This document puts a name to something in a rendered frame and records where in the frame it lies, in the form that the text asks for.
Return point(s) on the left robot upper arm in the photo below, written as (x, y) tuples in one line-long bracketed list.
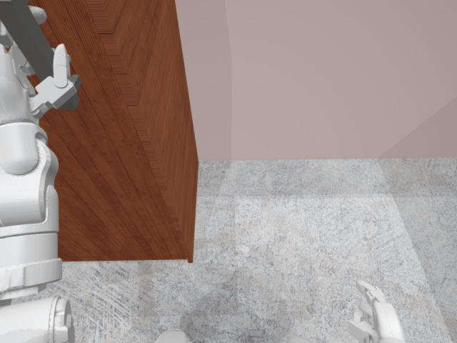
[(46, 320)]

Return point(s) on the wardrobe door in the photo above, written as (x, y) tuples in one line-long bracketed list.
[(110, 205)]

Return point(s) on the robot left hand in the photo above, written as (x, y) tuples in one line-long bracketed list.
[(15, 103)]

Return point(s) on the handle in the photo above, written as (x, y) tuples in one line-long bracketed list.
[(16, 16)]

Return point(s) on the robot right hand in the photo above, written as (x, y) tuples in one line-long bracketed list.
[(381, 322)]

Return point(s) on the robot left forearm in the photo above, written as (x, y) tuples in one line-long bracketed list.
[(29, 212)]

